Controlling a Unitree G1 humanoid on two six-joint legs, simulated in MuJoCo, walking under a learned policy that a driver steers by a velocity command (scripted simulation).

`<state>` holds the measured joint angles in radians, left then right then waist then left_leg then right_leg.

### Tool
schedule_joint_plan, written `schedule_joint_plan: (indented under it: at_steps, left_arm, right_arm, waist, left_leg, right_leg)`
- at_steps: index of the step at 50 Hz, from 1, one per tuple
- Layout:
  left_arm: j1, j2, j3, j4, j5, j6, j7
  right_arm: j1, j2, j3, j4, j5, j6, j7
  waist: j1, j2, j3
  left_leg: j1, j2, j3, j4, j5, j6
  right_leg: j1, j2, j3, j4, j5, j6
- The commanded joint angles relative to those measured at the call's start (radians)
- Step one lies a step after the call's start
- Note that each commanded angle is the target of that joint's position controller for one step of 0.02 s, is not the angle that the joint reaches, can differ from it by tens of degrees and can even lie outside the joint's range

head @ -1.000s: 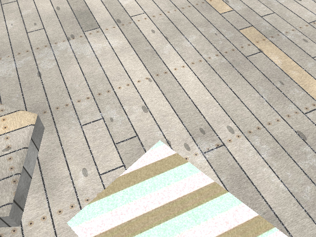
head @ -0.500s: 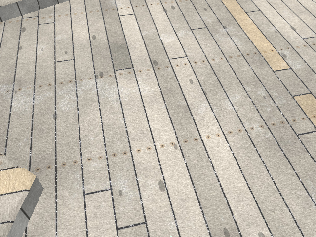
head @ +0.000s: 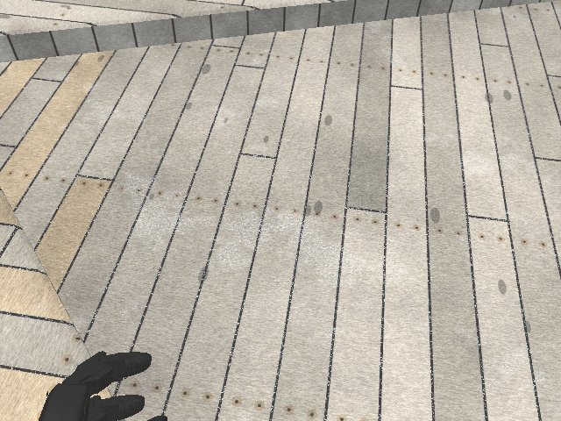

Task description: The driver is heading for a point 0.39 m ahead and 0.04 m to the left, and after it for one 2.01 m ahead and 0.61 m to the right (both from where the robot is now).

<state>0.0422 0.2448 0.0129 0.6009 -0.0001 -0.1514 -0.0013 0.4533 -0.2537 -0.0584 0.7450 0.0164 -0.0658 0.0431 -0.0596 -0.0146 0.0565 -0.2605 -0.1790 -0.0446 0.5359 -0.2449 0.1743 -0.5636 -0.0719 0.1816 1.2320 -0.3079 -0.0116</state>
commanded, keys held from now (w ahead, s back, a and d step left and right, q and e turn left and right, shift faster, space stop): w+q+shift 0.16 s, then q+shift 0.02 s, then e+shift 0.82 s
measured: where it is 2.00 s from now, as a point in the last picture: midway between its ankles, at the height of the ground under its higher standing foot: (363, 313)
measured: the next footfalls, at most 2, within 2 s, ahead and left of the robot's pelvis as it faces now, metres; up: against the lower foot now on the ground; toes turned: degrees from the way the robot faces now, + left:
right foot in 0.24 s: +0.45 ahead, -0.16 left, +0.00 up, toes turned +20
left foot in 0.62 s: +0.53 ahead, +0.07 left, +0.00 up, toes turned -4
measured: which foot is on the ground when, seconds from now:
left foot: down 0.00-0.24, up 0.26-0.60, down 0.62-1.00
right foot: up 0.00-0.22, down 0.24-0.62, up 0.64-1.00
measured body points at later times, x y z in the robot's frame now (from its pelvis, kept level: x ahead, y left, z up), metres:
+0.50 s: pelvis +0.35 -0.07 +0.01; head +0.41 -0.05 +0.46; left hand +0.31 +0.21 -0.12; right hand +0.65 -0.24 -0.04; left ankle +0.41 +0.07 -0.69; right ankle +0.42 -0.17 -0.73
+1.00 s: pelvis +0.45 -0.06 +0.01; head +0.49 -0.08 +0.46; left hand +0.69 +0.17 -0.07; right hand +0.51 -0.38 -0.09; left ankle +0.50 +0.07 -0.73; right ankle +0.45 -0.20 -0.70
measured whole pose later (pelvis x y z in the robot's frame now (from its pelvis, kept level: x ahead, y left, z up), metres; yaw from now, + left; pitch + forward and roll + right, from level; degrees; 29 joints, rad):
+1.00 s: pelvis +0.45 -0.06 +0.01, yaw -17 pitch +2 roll +2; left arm 0.18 0.33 0.08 0.58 -0.02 0.07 -0.02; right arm 0.12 -0.30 -0.08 0.72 0.00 0.00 -0.02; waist -0.02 -0.01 0.06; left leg -0.25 0.08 0.20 0.43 -0.20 -0.02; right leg -0.48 -0.09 -0.02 0.80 -0.29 0.06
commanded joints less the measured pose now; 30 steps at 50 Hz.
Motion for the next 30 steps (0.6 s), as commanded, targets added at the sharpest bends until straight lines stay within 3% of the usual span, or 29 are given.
schedule_joint_plan:
  at_steps: [1, 2, 4, 6, 8, 9, 10, 11, 12, 13, 14, 15, 16, 17, 18, 20, 21, 23, 25, 28, 30]
  left_arm:
    - [0.003, 0.107, 0.039, -0.06, 0.026, 0.02, 0.013]
    - [-0.056, 0.078, 0.032, -0.081, 0.029, 0.02, 0.011]
    - [-0.135, 0.043, 0.025, -0.11, 0.015, 0.018, 0.004]
    - [-0.17, 0.073, 0.043, -0.133, -0.016, 0.011, -0.003]
    - [-0.165, 0.125, 0.067, -0.136, -0.04, 0.003, -0.004]
    - [-0.153, 0.149, 0.079, -0.134, -0.039, -0.003, -0.004]
    - [-0.089, 0.174, 0.094, -0.115, -0.032, -0.009, -0.005]
    - [0.046, 0.199, 0.11, -0.081, -0.012, -0.015, -0.005]
    - [0.249, 0.212, 0.107, -0.043, 0.016, -0.017, -0.009]
    - [0.352, 0.287, 0.113, 0.01, 0.056, -0.014, -0.021]
    - [0.418, 0.265, 0.12, 0.063, 0.021, -0.009, -0.043]
    - [0.351, 0.166, 0.098, 0.034, 0.006, 0.007, -0.038]
    - [0.247, 0.137, 0.08, 0.018, 0.003, 0.021, -0.032]
    - [0.201, 0.145, 0.073, 0.017, -0.002, 0.028, -0.032]
    - [0.218, 0.148, 0.069, 0.033, -0.007, 0.027, -0.028]
    - [0.229, 0.14, 0.064, 0.065, -0.005, 0.033, -0.019]
    - [0.225, 0.163, 0.072, 0.069, -0.007, 0.042, -0.011]
    - [0.206, 0.234, 0.096, 0.062, -0.011, 0.072, 0.008]
    - [0.2, 0.264, 0.11, 0.052, -0.026, 0.098, 0.021]
    - [0.196, 0.23, 0.108, 0.033, -0.039, 0.128, 0.039]
    - [0.187, 0.182, 0.099, 0.016, -0.039, 0.142, 0.045]
  right_arm:
    - [-0.126, -0.131, -0.032, -0.121, 0.014, -0.03, -0.04]
    - [-0.119, -0.128, -0.03, -0.112, 0.018, -0.022, -0.051]
    - [-0.103, -0.142, -0.036, -0.096, 0.02, -0.007, -0.059]
    - [-0.072, -0.155, -0.044, -0.079, 0.028, -0.002, -0.059]
    - [-0.071, -0.144, -0.047, -0.067, 0.036, -0.004, -0.066]
    - [-0.073, -0.146, -0.052, -0.063, 0.035, 0.002, -0.07]
    - [-0.075, -0.146, -0.055, -0.055, 0.023, 0.011, -0.073]
    - [-0.083, -0.141, -0.053, -0.055, 0.01, 0.017, -0.07]
    - [-0.12, -0.094, -0.031, -0.081, -0.013, 0.018, -0.063]
    - [0.139, 0.045, 0.0, -0.064, -0.001, 0.014, -0.053]
    - [0.217, -0.036, 0.009, -0.023, 0.036, 0.012, -0.052]
    - [0.055, -0.096, 0.001, -0.04, 0.032, 0.016, -0.051]
    - [-0.139, -0.13, 0.002, -0.101, 0.001, 0.01, -0.05]
    - [-0.267, -0.142, -0.002, -0.143, -0.037, -0.002, -0.051]
    - [-0.336, -0.138, -0.005, -0.175, -0.063, -0.013, -0.053]
    - [-0.316, -0.075, 0.016, -0.189, -0.052, -0.022, -0.052]
    - [-0.32, -0.058, 0.024, -0.187, -0.039, -0.021, -0.053]
    - [-0.325, -0.052, 0.032, -0.177, -0.019, -0.017, -0.055]
    - [-0.345, -0.086, 0.024, -0.165, -0.013, 0.001, -0.053]
    - [-0.396, -0.11, 0.012, -0.178, -0.02, 0.017, -0.051]
    - [-0.367, -0.127, -0.003, -0.167, -0.025, 0.016, -0.052]
  waist:
    - [0.078, -0.038, 0.024]
    - [0.055, -0.011, 0.036]
    - [0.005, 0.056, 0.024]
    - [-0.029, 0.094, -0.009]
    - [-0.02, 0.132, -0.018]
    - [-0.009, 0.144, -0.011]
    - [0.023, 0.155, -0.041]
    - [0.089, 0.162, -0.127]
    - [0.179, 0.167, -0.279]
    - [0.055, -0.271, -0.468]
    - [0.083, -0.45, -0.529]
    - [0.133, -0.284, -0.378]
    - [0.133, -0.124, -0.254]
    - [0.119, -0.025, -0.162]
    - [0.113, -0.001, -0.128]
    - [0.064, -0.041, -0.139]
    - [0.055, -0.052, -0.152]
    - [0.037, -0.079, -0.201]
    - [0.025, -0.086, -0.224]
    - [0.018, -0.09, -0.188]
    - [-0.002, -0.086, -0.168]
  left_leg:
    - [-0.128, 0.197, -0.352, -0.322, 0.048, 0.152]
    - [-0.166, 0.165, -0.311, -0.306, 0.077, 0.132]
    - [-0.202, 0.127, -0.274, -0.278, 0.057, 0.084]
    - [-0.169, 0.145, -0.333, -0.254, -0.027, 0.063]
    - [-0.048, 0.175, -0.402, -0.19, -0.059, 0.043]
    - [0.023, 0.184, -0.426, -0.131, 0.022, 0.026]
    - [0.111, 0.193, -0.404, -0.042, 0.211, 0.003]
    - [0.171, 0.173, -0.353, 0.127, 0.459, -0.038]
    - [0.085, 0.164, -0.304, 0.39, 0.468, -0.079]
    - [-0.237, 0.011, -0.215, 0.787, -0.191, -0.156]
    - [-0.411, 0.021, -0.196, 0.999, -0.361, -0.178]
    - [-0.488, 0.083, -0.193, 1.042, -0.316, -0.184]
    - [-0.472, 0.124, -0.141, 0.981, -0.25, -0.183]
    - [-0.452, 0.149, -0.088, 0.894, -0.23, -0.187]
    - [-0.42, 0.173, -0.071, 0.79, -0.23, -0.189]
    - [-0.369, 0.186, -0.057, 0.565, -0.23, -0.201]
    - [-0.326, 0.176, -0.041, 0.446, -0.239, -0.21]
    - [-0.177, 0.127, -0.018, 0.275, -0.12, -0.217]
    - [-0.069, 0.088, -0.028, 0.181, 0.027, -0.217]
    - [0.03, 0.088, -0.076, 0.023, 0.155, -0.211]
    - [0.165, 0.145, -0.079, -0.122, 0.281, -0.181]
  right_leg:
    - [-0.01, 0.0, -0.087, -0.231, 0.12, 0.06]
    - [0.027, 0.02, -0.108, -0.34, 0.219, 0.073]
    - [0.126, 0.073, -0.14, -0.551, 0.357, 0.086]
    - [0.205, 0.109, -0.125, -0.659, 0.406, 0.101]
    - [0.206, 0.097, -0.07, -0.733, 0.385, 0.1]
    - [0.196, 0.1, -0.067, -0.769, 0.35, 0.089]
    - [0.218, 0.103, -0.104, -0.788, 0.352, 0.065]
    - [0.336, 0.101, -0.141, -0.793, 0.393, 0.025]
    - [0.598, 0.002, -0.082, -0.702, 0.456, -0.033]
    - [0.982, -0.273, 0.415, -0.719, 0.605, -0.247]
    - [1.045, -0.372, 0.769, -0.832, 0.305, -0.35]
    - [0.949, -0.289, 0.638, -0.858, 0.234, -0.309]
    - [0.779, -0.225, 0.457, -0.858, 0.39, -0.261]
    - [0.623, -0.169, 0.345, -0.853, 0.631, -0.236]
    - [0.542, -0.121, 0.273, -0.849, 0.815, -0.217]
    - [0.51, -0.077, 0.216, -0.852, 0.958, -0.214]
    - [0.474, -0.075, 0.204, -0.856, 0.99, -0.223]
    - [0.372, -0.067, 0.205, -0.877, 0.949, -0.229]
    - [0.307, -0.044, 0.21, -0.883, 0.783, -0.195]
    - [0.242, 0.002, 0.262, -0.856, 0.499, -0.127]
    - [0.165, 0.059, 0.262, -0.775, 0.287, -0.068]
Velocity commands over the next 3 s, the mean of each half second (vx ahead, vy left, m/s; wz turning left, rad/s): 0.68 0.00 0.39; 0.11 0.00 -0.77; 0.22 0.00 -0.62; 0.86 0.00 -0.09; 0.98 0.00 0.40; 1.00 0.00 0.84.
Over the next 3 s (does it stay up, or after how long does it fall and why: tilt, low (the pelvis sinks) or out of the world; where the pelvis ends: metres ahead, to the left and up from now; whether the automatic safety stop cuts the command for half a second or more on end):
stays up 1.60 -0.63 -0.02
